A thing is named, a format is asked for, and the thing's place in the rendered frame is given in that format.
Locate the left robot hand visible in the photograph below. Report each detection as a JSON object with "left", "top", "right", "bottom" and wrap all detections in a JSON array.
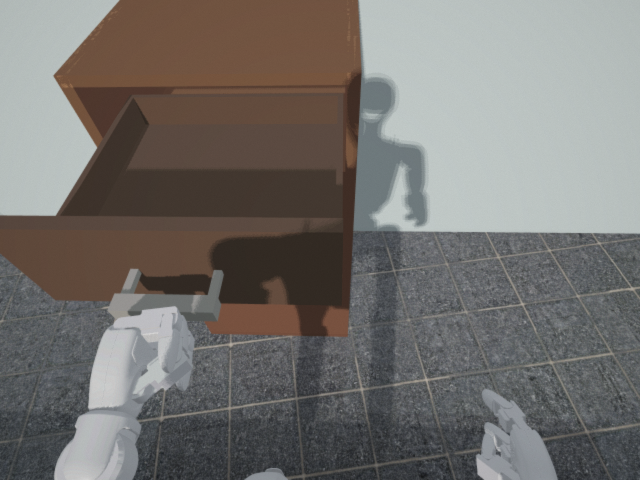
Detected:
[{"left": 88, "top": 306, "right": 195, "bottom": 419}]

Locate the drawer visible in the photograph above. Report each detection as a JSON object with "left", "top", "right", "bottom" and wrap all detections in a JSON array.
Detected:
[{"left": 0, "top": 93, "right": 343, "bottom": 306}]

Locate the cabinet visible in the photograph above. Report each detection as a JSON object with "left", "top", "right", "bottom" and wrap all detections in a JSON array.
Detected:
[{"left": 53, "top": 0, "right": 362, "bottom": 337}]

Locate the left robot forearm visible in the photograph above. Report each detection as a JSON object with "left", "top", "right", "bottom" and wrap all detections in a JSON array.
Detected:
[{"left": 54, "top": 410, "right": 141, "bottom": 480}]

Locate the handle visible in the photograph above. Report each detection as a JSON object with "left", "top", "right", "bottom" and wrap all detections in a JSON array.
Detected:
[{"left": 107, "top": 269, "right": 224, "bottom": 322}]

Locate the right robot hand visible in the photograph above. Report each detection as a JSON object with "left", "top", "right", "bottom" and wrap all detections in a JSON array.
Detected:
[{"left": 476, "top": 389, "right": 558, "bottom": 480}]

